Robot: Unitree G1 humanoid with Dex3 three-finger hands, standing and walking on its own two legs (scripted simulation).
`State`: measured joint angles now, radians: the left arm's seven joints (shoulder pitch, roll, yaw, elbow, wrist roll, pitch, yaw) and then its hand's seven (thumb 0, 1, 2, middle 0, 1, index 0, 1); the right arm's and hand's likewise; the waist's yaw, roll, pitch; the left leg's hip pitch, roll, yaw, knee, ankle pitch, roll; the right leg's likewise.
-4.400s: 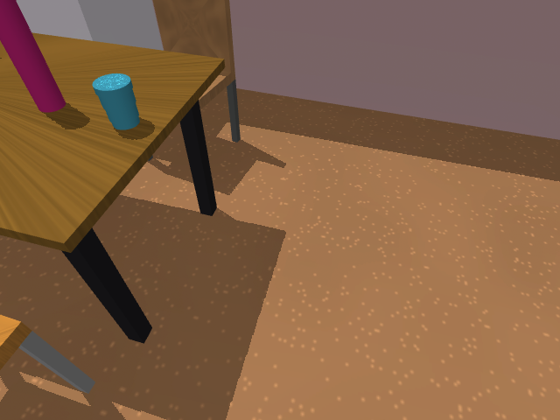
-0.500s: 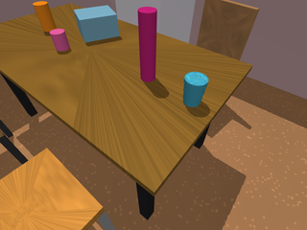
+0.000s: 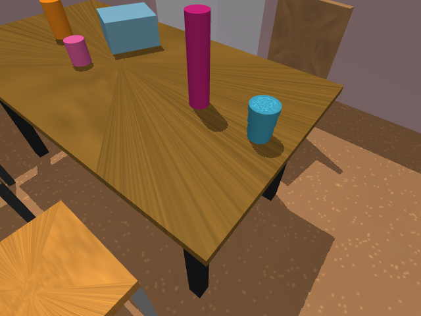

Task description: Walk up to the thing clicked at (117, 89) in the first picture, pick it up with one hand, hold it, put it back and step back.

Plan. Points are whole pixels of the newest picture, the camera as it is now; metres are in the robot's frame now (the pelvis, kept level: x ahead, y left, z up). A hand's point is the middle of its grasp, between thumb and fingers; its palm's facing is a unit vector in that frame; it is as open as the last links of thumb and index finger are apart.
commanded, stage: stand
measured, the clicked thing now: (261, 121) +0.63 -0.18 +0.00
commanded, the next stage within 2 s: none
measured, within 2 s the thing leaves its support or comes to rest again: neither
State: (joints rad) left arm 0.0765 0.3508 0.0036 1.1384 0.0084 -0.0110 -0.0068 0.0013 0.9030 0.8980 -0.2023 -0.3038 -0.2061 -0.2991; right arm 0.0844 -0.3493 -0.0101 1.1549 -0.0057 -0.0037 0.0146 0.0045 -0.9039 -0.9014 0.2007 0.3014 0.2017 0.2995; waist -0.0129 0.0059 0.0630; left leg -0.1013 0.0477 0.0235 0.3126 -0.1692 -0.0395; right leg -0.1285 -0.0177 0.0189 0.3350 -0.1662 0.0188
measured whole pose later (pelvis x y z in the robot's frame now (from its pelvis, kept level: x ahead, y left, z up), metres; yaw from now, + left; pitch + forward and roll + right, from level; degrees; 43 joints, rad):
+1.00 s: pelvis +0.01 +0.00 +0.00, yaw +0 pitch -2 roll +0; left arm 0.11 0.35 -0.01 1.12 0.01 -0.01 -0.01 0.00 0.90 0.90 -0.20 -0.30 -0.21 -0.30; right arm 0.11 -0.36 0.00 1.14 -0.01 0.00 0.01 0.00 -0.90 -0.90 0.20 0.30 0.20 0.30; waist -0.01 0.01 0.06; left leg -0.10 0.05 0.02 0.32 -0.18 -0.04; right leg -0.13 -0.02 0.02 0.35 -0.18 0.02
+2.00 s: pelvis +0.01 +0.00 +0.00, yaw +0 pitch -2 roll +0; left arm 0.12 0.35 0.00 1.11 0.01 -0.01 0.00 0.00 0.90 0.90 -0.20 -0.30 -0.21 -0.30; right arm 0.12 -0.35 -0.01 1.13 -0.01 0.00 0.01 0.00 -0.90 -0.90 0.20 0.30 0.20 0.30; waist -0.01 0.00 0.05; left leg -0.09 0.05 0.03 0.32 -0.19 -0.04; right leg -0.12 -0.02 0.02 0.34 -0.19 0.02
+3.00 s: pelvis +0.09 -0.23 -0.04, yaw +26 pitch -2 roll +0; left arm 0.20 0.48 0.11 0.68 0.07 0.13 -0.08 0.00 0.90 0.90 -0.20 -0.30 -0.21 -0.30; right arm 0.42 -0.43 -0.05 0.80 -0.02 -0.10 -0.11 0.00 -0.90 -0.90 0.21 0.30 0.21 0.30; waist 0.01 -0.14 0.13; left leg -0.43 0.02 -0.03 0.77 -0.31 0.00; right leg -0.57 -0.04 0.06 1.24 -0.47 -0.01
